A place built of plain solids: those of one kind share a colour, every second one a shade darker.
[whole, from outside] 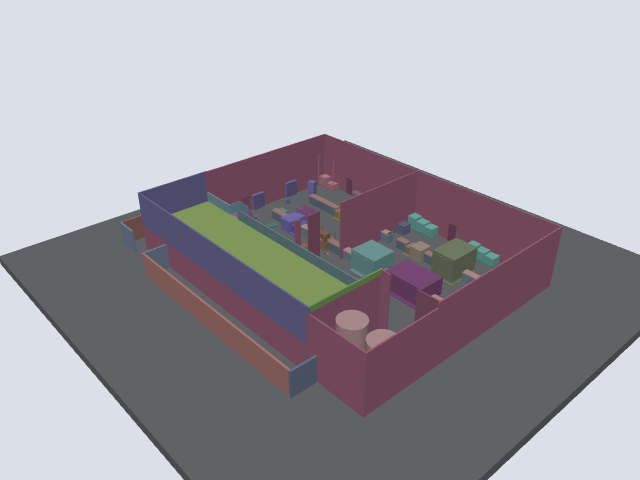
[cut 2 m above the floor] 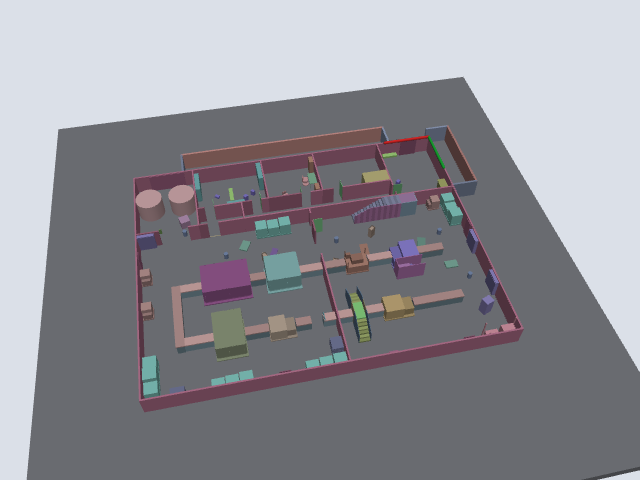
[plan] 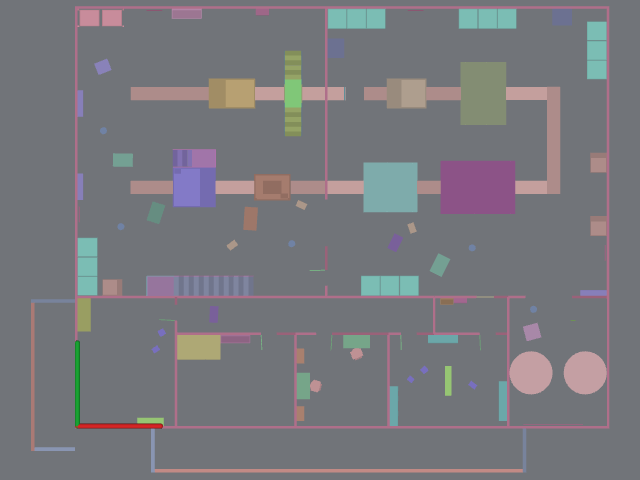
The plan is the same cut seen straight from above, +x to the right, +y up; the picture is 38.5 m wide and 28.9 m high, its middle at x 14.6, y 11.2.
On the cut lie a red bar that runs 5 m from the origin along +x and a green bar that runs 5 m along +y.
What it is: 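A trial; a factory floor where things are made along one folded line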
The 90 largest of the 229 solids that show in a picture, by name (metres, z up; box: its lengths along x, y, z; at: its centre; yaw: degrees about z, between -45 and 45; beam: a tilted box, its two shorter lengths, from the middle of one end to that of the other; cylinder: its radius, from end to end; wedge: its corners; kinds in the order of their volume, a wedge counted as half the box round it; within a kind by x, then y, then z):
{
 "wall_1": {"box": [0.15, 8.07, 2.95], "at": [-0.07, 3.88, 1.43]},
 "wall_2": {"box": [0.15, 17.65, 6.55], "at": [-0.07, 16.45, 3.23]},
 "wall_3": {"box": [6.23, 0.15, 2.95], "at": [2.96, -0.07, 1.43]},
 "wall_4": {"box": [5.93, 0.15, 3.11], "at": [2.96, 7.77, 1.5]},
 "wall_5": {"box": [0.15, 5.56, 2.95], "at": [5.93, 2.78, 1.43]},
 "wall_6": {"box": [15.28, 0.15, 6.55], "at": [7.49, 25.2, 3.23]},
 "wall_7": {"box": [5.12, 0.15, 2.95], "at": [8.49, 5.56, 1.43]},
 "wall_8": {"box": [7.5, 0.15, 2.95], "at": [9.53, -0.07, 1.43]},
 "wall_9": {"box": [9.05, 0.15, 3.11], "at": [10.46, 7.77, 1.5]},
 "wall_10": {"box": [0.15, 5.56, 2.95], "at": [13.13, 2.78, 1.43]},
 "wall_11": {"box": [0.15, 1.44, 6.55], "at": [14.98, 10.11, 3.23]},
 "wall_12": {"box": [0.15, 11.49, 6.55], "at": [14.98, 19.38, 3.23]},
 "wall_13": {"box": [5.9, 0.15, 2.95], "at": [15.93, -0.07, 1.43]},
 "wall_14": {"box": [3.4, 0.15, 2.95], "at": [17.03, 5.56, 1.43]},
 "wall_15": {"box": [6.49, 0.15, 3.11], "at": [18.23, 7.77, 1.5]},
 "wall_16": {"box": [0.15, 5.56, 2.95], "at": [18.73, 2.78, 1.43]},
 "wall_17": {"box": [7.5, 0.15, 2.95], "at": [22.33, -0.07, 1.43]},
 "wall_18": {"box": [2.56, 0.15, 3.11], "at": [22.75, 7.77, 1.5]},
 "wall_19": {"box": [2.75, 0.15, 2.95], "at": [22.85, 5.56, 1.43]},
 "wall_20": {"box": [17.19, 0.15, 6.55], "at": [23.43, 25.2, 3.23]},
 "wall_21": {"box": [0.15, 5.56, 6.05], "at": [25.93, 2.78, 2.98]},
 "wall_22": {"box": [0.15, 2.21, 6.05], "at": [25.93, 6.67, 2.98]},
 "wall_23": {"box": [1.04, 0.15, 6.55], "at": [26.45, 7.77, 3.23]},
 "wall_24": {"box": [6.24, 0.15, 6.05], "at": [28.9, -0.07, 2.98]},
 "wall_25": {"box": [2.1, 0.15, 6.55], "at": [30.82, 7.77, 3.23]},
 "wall_26": {"box": [0.15, 8.07, 6.05], "at": [31.95, 3.88, 2.98]},
 "wall_27": {"box": [0.15, 17.65, 6.55], "at": [31.95, 16.45, 3.23]},
 "silo_1": {"cylinder": 1.3, "from": [27.3, 3.2, 0.0], "to": [27.3, 3.2, 4.5]},
 "silo_2": {"cylinder": 1.3, "from": [30.57, 3.2, 0.0], "to": [30.57, 3.2, 4.5]},
 "oven_1": {"box": [4.5, 3.2, 0.15], "at": [24.11, 14.37, 0.03]},
 "oven_2": {"box": [4.14, 2.74, 0.35], "at": [24.11, 14.37, 0.28]},
 "oven_3": {"box": [4.34, 3.04, 1.85], "at": [24.11, 14.37, 1.38]},
 "mezz_deck_1": {"box": [25.93, 7.83, 0.15], "at": [12.96, 3.91, 2.98]},
 "cooler_1": {"box": [2.75, 3.8, 0.15], "at": [24.44, 20.02, 0.03]},
 "cooler_2": {"box": [2.59, 3.64, 2.45], "at": [24.44, 20.02, 1.68]},
 "conveyor_body_1": {"box": [2.57, 0.68, 0.97], "at": [4.47, 14.37, 0.43]},
 "conveyor_body_2": {"box": [4.7, 0.68, 0.97], "at": [5.55, 20.02, 0.43]},
 "conveyor_body_3": {"box": [2.34, 0.68, 0.97], "at": [9.48, 14.37, 0.43]},
 "conveyor_body_4": {"box": [4.32, 0.68, 0.97], "at": [12.84, 20.02, 0.43]},
 "conveyor_body_5": {"box": [2.55, 0.68, 0.97], "at": [14.11, 14.37, 0.43]},
 "conveyor_body_6": {"box": [1.57, 0.68, 0.97], "at": [15.37, 20.02, 0.43]},
 "conveyor_body_7": {"box": [2.27, 0.68, 0.97], "at": [16.1, 14.37, 0.43]},
 "conveyor_body_8": {"box": [2.09, 0.68, 0.97], "at": [22.04, 20.02, 0.43]},
 "conveyor_body_9": {"box": [2.89, 0.68, 0.97], "at": [27.24, 20.02, 0.43]},
 "conveyor_body_10": {"box": [2.71, 0.68, 0.97], "at": [27.71, 14.37, 0.43]},
 "conveyor_body_11": {"box": [0.68, 6.45, 0.97], "at": [28.67, 17.2, 0.43]},
 "prover_1": {"box": [3.25, 3.0, 0.15], "at": [18.84, 14.37, 0.03]},
 "prover_2": {"box": [3.09, 2.84, 2.05], "at": [18.84, 14.37, 1.48]},
 "mezz_outer_1": {"box": [0.15, 8.07, 3.66], "at": [-0.07, 3.88, 4.73]},
 "mezz_outer_2": {"box": [6.23, 0.15, 3.66], "at": [2.96, -0.07, 4.73]},
 "mezz_outer_3": {"box": [7.5, 0.15, 3.66], "at": [9.53, -0.07, 4.73]},
 "mezz_outer_4": {"box": [5.9, 0.15, 3.66], "at": [15.93, -0.07, 4.73]},
 "mezz_outer_5": {"box": [7.5, 0.15, 3.66], "at": [22.33, -0.07, 4.73]},
 "pallet_row_1": {"box": [1.14, 1.09, 1.05], "at": [0.6, 8.43, 0.67]},
 "pallet_row_2": {"box": [1.14, 1.09, 0.87], "at": [0.6, 9.6, 0.59]},
 "pallet_row_3": {"box": [1.14, 1.09, 1.27], "at": [0.6, 10.76, 0.78]},
 "pallet_row_4": {"box": [1.09, 1.14, 1.3], "at": [15.64, 24.52, 0.8]},
 "pallet_row_5": {"box": [1.09, 1.14, 1.08], "at": [16.8, 24.52, 0.69]},
 "pallet_row_6": {"box": [1.09, 1.14, 1.27], "at": [17.64, 8.45, 0.79]},
 "pallet_row_7": {"box": [1.09, 1.14, 0.9], "at": [17.97, 24.52, 0.6]},
 "pallet_row_8": {"box": [1.09, 1.14, 1.13], "at": [18.8, 8.45, 0.72]},
 "pallet_row_9": {"box": [1.09, 1.14, 1.22], "at": [19.97, 8.45, 0.76]},
 "pallet_row_10": {"box": [1.09, 1.14, 1.13], "at": [23.53, 24.52, 0.71]},
 "pallet_row_11": {"box": [1.09, 1.14, 0.93], "at": [24.69, 24.52, 0.62]},
 "pallet_row_12": {"box": [1.14, 1.09, 1.04], "at": [31.27, 21.44, 0.67]},
 "pallet_row_13": {"box": [1.14, 1.09, 1.29], "at": [31.27, 22.61, 0.79]},
 "pallet_row_14": {"box": [1.14, 1.09, 0.94], "at": [31.27, 23.78, 0.62]},
 "yard_wall_1": {"box": [0.22, 9.14, 2.65], "at": [-2.69, 3.07, 1.27]},
 "yard_wall_2": {"box": [22.59, 0.22, 2.65], "at": [15.72, -2.69, 1.27]},
 "cubicles_1": {"box": [2.6, 1.48, 1.9], "at": [7.3, 4.75, 1.05]},
 "yard_cheek_1": {"box": [2.65, 0.22, 2.65], "at": [-1.48, -1.39, 1.27]},
 "yard_cheek_2": {"box": [2.65, 0.22, 2.65], "at": [-1.48, 7.53, 1.27]},
 "yard_cheek_3": {"box": [0.22, 2.65, 2.65], "at": [4.54, -1.48, 1.27]},
 "yard_cheek_4": {"box": [0.22, 2.65, 2.65], "at": [26.91, -1.48, 1.27]},
 "mezz_landing_1": {"box": [1.6, 1.18, 3.11], "at": [5.0, 8.41, 1.5]},
 "mixer_1": {"box": [1.56, 2.24, 1.25], "at": [6.59, 14.37, 0.72]},
 "mixer_2": {"box": [0.88, 1.79, 0.85], "at": [7.81, 14.37, 0.53]},
 "lockers_1": {"box": [0.48, 2.4, 1.7], "at": [19.04, 1.2, 0.95]},
 "lockers_2": {"box": [1.8, 0.48, 1.7], "at": [22.0, 5.25, 0.95]},
 "lockers_3": {"box": [0.48, 2.4, 1.7], "at": [25.62, 1.5, 0.95]},
 "bagger_1": {"box": [0.95, 1.31, 0.85], "at": [8.46, 20.02, 0.53]},
 "bagger_2": {"box": [1.69, 1.64, 1.25], "at": [9.78, 20.02, 0.72]},
 "mezz_parapet_1": {"box": [20.23, 0.15, 1.15], "at": [15.81, 7.77, 3.58]},
 "slicer_1": {"box": [1.43, 1.64, 1.25], "at": [20.22, 20.02, 0.72]},
 "divider_1": {"box": [2.04, 1.44, 0.85], "at": [11.73, 14.37, 0.53]},
 "crossover_deck_1": {"box": [1.0, 1.68, 1.24], "at": [12.98, 20.02, 0.57]},
 "staging_1": {"box": [1.44, 1.1, 0.9], "at": [7.61, 16.12, 0.4]},
 "pallet_rack_1": {"box": [1.12, 0.94, 1.12], "at": [0.72, 24.57, 0.71]},
 "roll_cage_1": {"box": [0.85, 0.74, 1.74], "at": [1.53, 21.63, 0.82], "yaw": 21.7},
 "mezz_step_1": {"box": [0.3, 1.16, 2.93], "at": [5.95, 8.42, 1.42]}
}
